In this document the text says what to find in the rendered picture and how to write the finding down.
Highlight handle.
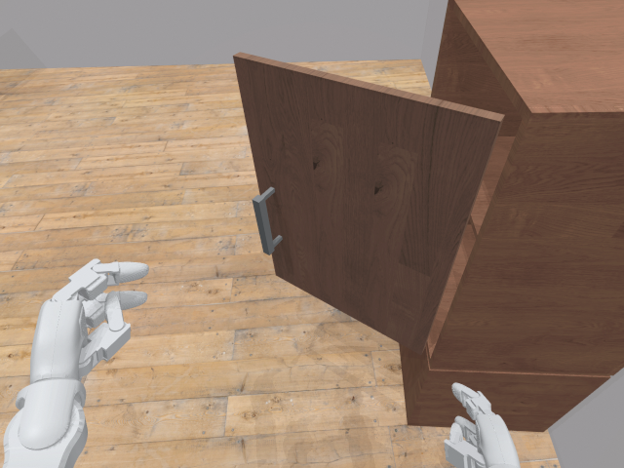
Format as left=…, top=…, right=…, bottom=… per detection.
left=253, top=187, right=283, bottom=255

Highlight robot right hand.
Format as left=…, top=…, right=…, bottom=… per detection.
left=444, top=382, right=521, bottom=468

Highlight left robot forearm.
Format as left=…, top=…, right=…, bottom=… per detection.
left=2, top=377, right=88, bottom=468

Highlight robot left hand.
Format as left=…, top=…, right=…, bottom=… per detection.
left=30, top=258, right=149, bottom=384

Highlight cupboard door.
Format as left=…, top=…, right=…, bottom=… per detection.
left=233, top=52, right=505, bottom=355

